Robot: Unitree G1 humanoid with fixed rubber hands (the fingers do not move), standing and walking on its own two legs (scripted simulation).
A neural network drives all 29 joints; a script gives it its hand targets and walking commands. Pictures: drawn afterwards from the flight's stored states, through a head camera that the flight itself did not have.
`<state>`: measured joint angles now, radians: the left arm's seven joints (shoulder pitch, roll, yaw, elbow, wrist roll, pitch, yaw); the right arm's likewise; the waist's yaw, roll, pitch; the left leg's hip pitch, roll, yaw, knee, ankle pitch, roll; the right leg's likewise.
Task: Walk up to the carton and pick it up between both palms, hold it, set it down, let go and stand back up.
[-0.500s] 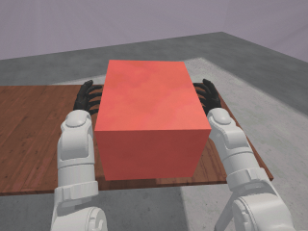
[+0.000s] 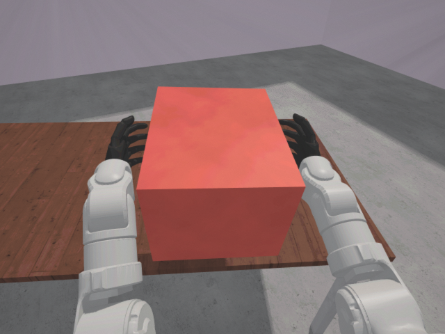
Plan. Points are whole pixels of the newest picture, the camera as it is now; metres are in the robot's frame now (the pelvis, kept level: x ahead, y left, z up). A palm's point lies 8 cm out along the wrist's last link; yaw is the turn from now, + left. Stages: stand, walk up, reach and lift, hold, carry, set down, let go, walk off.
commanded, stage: hold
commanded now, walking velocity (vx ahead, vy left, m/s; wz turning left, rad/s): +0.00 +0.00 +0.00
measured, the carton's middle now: (214, 166) +0.41 +0.03 +0.14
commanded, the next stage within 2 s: none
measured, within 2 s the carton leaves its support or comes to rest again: neither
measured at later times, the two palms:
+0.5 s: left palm (120, 162) +0.34 +0.19 +0.20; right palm (306, 157) +0.37 -0.14 +0.19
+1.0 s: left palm (120, 162) +0.34 +0.19 +0.20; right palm (307, 156) +0.37 -0.14 +0.19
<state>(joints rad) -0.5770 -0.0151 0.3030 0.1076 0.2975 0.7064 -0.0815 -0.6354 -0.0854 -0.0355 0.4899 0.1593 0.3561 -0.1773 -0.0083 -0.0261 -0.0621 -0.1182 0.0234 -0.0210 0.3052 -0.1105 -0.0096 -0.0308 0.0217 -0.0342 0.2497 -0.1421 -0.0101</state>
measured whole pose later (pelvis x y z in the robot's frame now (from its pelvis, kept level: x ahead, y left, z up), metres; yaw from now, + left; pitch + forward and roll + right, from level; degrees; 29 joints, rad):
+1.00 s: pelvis +0.00 +0.00 +0.00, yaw +0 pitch -4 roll -1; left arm -0.57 -0.02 0.30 0.09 0.30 0.71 -0.08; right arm -0.63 -0.09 -0.04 0.47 0.16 0.36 -0.18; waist -0.01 -0.03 -0.06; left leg -0.12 0.02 -0.02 0.30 -0.11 -0.01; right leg -0.03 0.02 -0.03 0.25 -0.14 -0.01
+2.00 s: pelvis +0.00 +0.00 +0.00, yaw +0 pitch -4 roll -1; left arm -0.57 -0.02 0.30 0.09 0.30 0.71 -0.08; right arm -0.63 -0.09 -0.04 0.48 0.16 0.36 -0.18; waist -0.01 -0.03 -0.06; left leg -0.12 0.02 -0.02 0.30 -0.11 -0.01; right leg -0.03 0.02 -0.03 0.25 -0.14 -0.01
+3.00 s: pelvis +0.00 +0.00 +0.00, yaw +0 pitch -4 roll -1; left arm -0.57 -0.02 0.30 0.09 0.30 0.71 -0.08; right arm -0.63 -0.09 -0.04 0.48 0.16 0.36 -0.18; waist -0.01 -0.03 -0.06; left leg -0.12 0.02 -0.02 0.30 -0.11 -0.01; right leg -0.03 0.02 -0.03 0.25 -0.14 -0.01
